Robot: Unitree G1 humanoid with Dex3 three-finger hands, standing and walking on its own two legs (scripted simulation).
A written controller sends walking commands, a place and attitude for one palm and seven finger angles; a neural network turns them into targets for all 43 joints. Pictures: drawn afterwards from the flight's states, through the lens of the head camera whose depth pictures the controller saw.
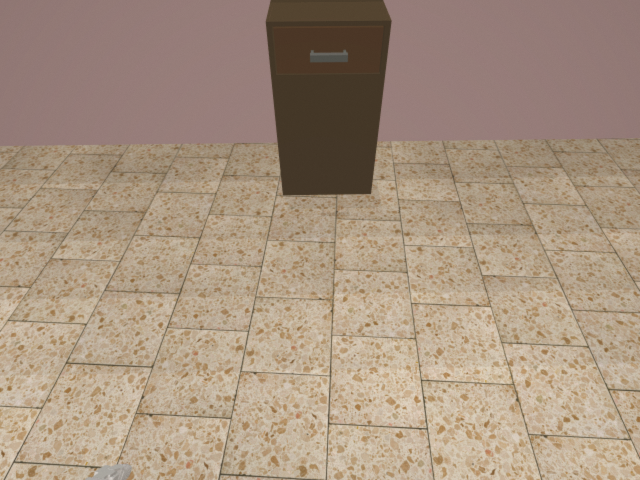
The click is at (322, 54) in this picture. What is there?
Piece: drawer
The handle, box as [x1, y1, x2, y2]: [310, 50, 347, 61]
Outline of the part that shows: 310,53 310,61 347,61 347,52 345,50 336,53 314,53 313,50 311,50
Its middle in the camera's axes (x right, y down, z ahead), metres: +0.03 -0.66 +1.39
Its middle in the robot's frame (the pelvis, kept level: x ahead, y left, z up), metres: +1.47 +0.05 -0.08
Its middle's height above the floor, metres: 0.69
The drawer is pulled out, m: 0.00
